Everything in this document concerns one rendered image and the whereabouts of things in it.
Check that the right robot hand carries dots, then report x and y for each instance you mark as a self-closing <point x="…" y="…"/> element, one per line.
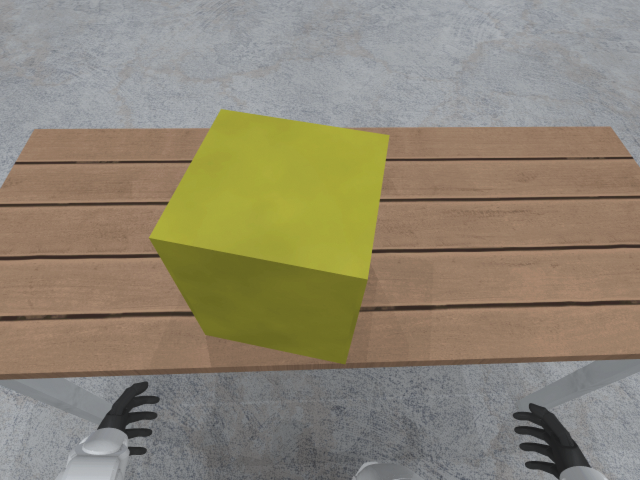
<point x="561" y="448"/>

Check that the left robot hand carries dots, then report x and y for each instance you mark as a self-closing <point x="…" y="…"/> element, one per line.
<point x="119" y="417"/>

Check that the table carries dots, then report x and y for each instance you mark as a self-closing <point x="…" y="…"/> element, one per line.
<point x="492" y="245"/>

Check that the robot left forearm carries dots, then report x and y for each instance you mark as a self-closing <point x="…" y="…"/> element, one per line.
<point x="101" y="455"/>

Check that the right robot shin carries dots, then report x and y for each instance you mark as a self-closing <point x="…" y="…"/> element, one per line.
<point x="364" y="465"/>

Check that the carton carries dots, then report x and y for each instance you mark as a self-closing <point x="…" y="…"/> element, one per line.
<point x="269" y="234"/>

